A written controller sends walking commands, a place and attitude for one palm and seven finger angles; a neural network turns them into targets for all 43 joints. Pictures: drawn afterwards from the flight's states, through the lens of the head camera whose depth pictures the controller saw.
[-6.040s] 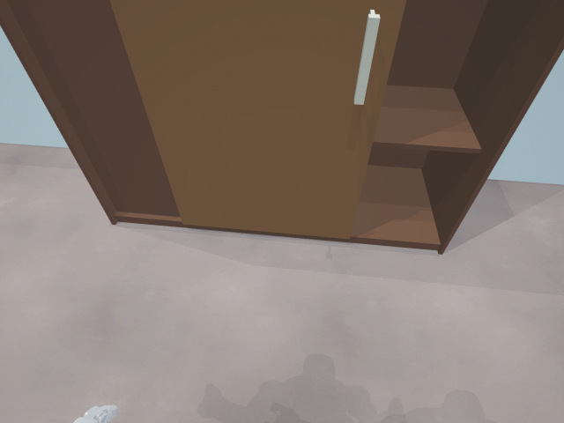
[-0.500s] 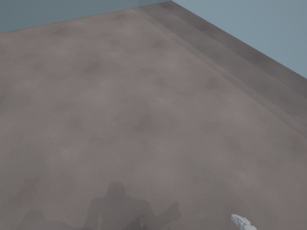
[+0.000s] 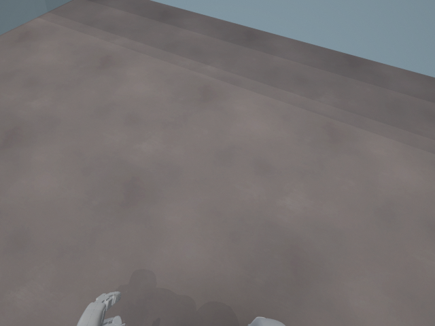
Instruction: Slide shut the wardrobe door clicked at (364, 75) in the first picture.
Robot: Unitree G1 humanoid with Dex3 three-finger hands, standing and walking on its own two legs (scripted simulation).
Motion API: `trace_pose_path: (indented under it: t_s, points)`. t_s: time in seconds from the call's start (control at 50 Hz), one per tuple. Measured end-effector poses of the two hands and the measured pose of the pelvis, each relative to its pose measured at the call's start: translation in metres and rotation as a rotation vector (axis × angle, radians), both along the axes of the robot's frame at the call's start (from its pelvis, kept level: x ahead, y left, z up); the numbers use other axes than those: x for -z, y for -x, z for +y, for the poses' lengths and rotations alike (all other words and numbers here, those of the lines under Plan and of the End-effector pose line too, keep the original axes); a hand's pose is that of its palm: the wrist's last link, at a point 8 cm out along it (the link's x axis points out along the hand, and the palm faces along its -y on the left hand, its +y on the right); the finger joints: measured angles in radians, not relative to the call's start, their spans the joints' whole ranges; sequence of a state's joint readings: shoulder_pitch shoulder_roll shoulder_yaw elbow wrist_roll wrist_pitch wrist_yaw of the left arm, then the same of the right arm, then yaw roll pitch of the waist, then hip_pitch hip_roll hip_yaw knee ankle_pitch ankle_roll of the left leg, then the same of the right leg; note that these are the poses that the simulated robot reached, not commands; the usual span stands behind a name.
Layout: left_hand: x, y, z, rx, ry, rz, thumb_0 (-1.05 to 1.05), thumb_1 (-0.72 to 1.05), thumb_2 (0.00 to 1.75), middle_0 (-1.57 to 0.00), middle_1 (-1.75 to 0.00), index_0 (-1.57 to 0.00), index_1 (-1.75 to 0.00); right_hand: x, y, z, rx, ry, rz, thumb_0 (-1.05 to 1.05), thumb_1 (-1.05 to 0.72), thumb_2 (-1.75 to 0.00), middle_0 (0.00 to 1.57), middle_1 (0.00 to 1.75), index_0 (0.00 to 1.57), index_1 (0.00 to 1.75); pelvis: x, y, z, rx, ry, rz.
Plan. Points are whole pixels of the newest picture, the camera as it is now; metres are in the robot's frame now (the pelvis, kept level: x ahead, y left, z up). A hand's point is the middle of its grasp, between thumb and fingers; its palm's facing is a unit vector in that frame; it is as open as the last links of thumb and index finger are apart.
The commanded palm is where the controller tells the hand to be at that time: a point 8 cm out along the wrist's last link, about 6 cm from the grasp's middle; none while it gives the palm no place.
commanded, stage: turn to face it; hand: left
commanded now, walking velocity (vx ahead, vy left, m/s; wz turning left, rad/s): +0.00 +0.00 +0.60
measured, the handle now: out of the picture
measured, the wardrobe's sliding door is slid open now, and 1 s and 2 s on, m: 0.40 0.40 0.40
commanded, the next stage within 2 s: none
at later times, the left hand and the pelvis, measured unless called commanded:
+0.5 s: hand out of the picture +0.09 +0.23 -0.18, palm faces +0.21 -0.96 -0.17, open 7.3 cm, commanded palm none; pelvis +0.03 +0.03 +0.00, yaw +10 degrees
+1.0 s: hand out of the picture +0.05 +0.23 -0.14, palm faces +0.43 -0.87 -0.24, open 7.4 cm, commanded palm none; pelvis +0.02 +0.00 +0.02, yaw +26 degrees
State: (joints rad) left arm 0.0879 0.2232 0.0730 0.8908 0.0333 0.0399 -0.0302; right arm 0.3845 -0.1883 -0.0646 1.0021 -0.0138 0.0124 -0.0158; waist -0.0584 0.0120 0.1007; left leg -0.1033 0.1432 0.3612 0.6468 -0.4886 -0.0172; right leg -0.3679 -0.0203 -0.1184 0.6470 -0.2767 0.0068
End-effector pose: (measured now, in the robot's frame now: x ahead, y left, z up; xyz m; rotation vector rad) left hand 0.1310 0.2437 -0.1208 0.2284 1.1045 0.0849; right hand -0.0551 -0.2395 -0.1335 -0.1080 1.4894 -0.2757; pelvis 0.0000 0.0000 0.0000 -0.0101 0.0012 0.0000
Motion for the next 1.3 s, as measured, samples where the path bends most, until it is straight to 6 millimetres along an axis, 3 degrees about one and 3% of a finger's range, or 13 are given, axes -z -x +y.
trace_pose_path:
  t_s: [0.04, 0.1, 0.22, 0.3, 0.4, 0.5, 0.62, 0.74, 0.86, 1.02, 1.06, 1.16, 1.3]
  points:
    - [-0.003, -0.023, -0.012, 0.036, -0.012, -0.056, 0.01, 0.91, 0.9, -0.19, -0.3, -0.2, -0.3, 0.008, 0.002, -0.007, 0.029, -0.011, 0.022, 0.01, -0.9, -0.9, 0.2, 0.3, 0.2, 0.3, 0.005, -0.005, -0.006, 0.018, 0.003, -0.006]
    - [-0.011, -0.037, -0.025, 0.047, -0.016, -0.088, 0.01, 0.91, 0.9, -0.2, -0.3, -0.2, -0.3, 0.008, -0.012, -0.012, 0.039, -0.011, 0.005, 0.01, -0.91, -0.9, 0.2, 0.3, 0.2, 0.3, 0.0, -0.011, -0.011, 0.019, -0.003, -0.022]
    - [-0.019, -0.03, -0.042, 0.04, 0.016, -0.06, 0.01, 0.9, 0.9, -0.2, -0.3, -0.2, -0.3, 0.001, -0.063, -0.006, 0.008, -0.031, -0.111, 0.01, -0.91, -0.9, 0.19, 0.3, 0.2, 0.3, -0.013, -0.026, -0.01, -0.001, -0.005, -0.021]
    - [-0.013, -0.015, -0.04, -0.026, 0.059, -0.042, 0.01, 0.9, 0.89, -0.2, -0.3, -0.2, -0.3, -0.002, -0.089, 0.007, -0.049, -0.049, -0.132, 0.0, -0.91, -0.9, 0.19, 0.3, 0.2, 0.3, -0.014, -0.031, -0.003, -0.048, 0.003, -0.024]
    - [0.004, 0.015, -0.01, -0.162, 0.078, -0.025, 0.0, 0.91, 0.89, -0.2, -0.3, -0.21, -0.3, -0.007, -0.124, 0.026, -0.164, -0.034, -0.141, 0.01, -0.91, -0.9, 0.19, 0.3, 0.2, 0.3, -0.009, -0.033, 0.013, -0.126, 0.017, -0.019]
    - [0.027, 0.063, 0.033, -0.282, 0.062, 0.078, 0.0, 0.91, 0.89, -0.2, -0.3, -0.2, -0.3, -0.012, -0.155, 0.041, -0.262, 0.01, -0.191, 0.01, -0.91, -0.9, 0.2, 0.3, 0.2, 0.3, 0.0, -0.031, 0.033, -0.181, 0.024, -0.004]
    - [0.011, 0.109, 0.062, -0.358, 0.023, 0.171, 0.01, 0.91, 0.9, -0.2, -0.3, -0.2, -0.3, -0.031, -0.172, 0.052, -0.329, 0.033, -0.209, 0.01, -0.91, -0.9, 0.2, 0.3, 0.2, 0.3, -0.016, -0.027, 0.043, -0.227, 0.036, 0.014]
    - [-0.001, 0.127, 0.071, -0.426, 0.001, 0.158, 0.01, 0.91, 0.9, -0.19, -0.3, -0.2, -0.3, -0.039, -0.189, 0.054, -0.391, 0.028, -0.218, 0.01, -0.9, -0.9, 0.2, 0.3, 0.2, 0.3, -0.023, -0.026, 0.042, -0.29, 0.044, 0.016]
    - [-0.006, 0.122, 0.058, -0.468, -0.001, 0.098, 0.01, 0.91, 0.9, -0.19, -0.3, -0.2, -0.3, -0.036, -0.206, 0.044, -0.447, 0.014, -0.227, 0.01, -0.9, -0.9, 0.2, 0.3, 0.2, 0.3, -0.023, -0.024, 0.029, -0.363, 0.039, 0.017]
    - [-0.016, 0.115, 0.017, -0.521, -0.027, 0.0, 0.01, 0.9, 0.9, -0.2, -0.3, -0.2, -0.3, -0.015, -0.233, 0.016, -0.521, -0.027, -0.226, 0.01, -0.9, -0.9, 0.2, 0.3, 0.2, 0.3, -0.013, -0.025, -0.007, -0.464, 0.012, 0.031]
    - [-0.018, 0.124, 0.005, -0.543, -0.046, -0.005, 0.01, 0.9, 0.9, -0.2, -0.3, -0.2, -0.3, -0.007, -0.243, 0.01, -0.54, -0.038, -0.225, 0.01, -0.9, -0.9, 0.2, 0.3, 0.2, 0.3, -0.01, -0.026, -0.016, -0.486, 0.002, 0.031]
    - [-0.03, 0.155, -0.02, -0.629, -0.045, 0.046, 0.01, 0.9, 0.89, -0.2, -0.3, -0.2, -0.3, -0.012, -0.265, 0.01, -0.621, -0.062, -0.212, 0.01, -0.91, -0.9, 0.19, 0.3, 0.2, 0.3, -0.02, -0.03, -0.024, -0.566, -0.026, 0.025]
    - [-0.026, 0.199, -0.037, -0.739, -0.023, 0.098, 0.01, 0.9, 0.89, -0.2, -0.3, -0.2, -0.3, -0.013, -0.29, 0.036, -0.752, -0.071, -0.181, 0.01, -0.91, -0.9, 0.19, 0.3, 0.2, 0.3, -0.022, -0.03, -0.022, -0.675, -0.041, 0.024]
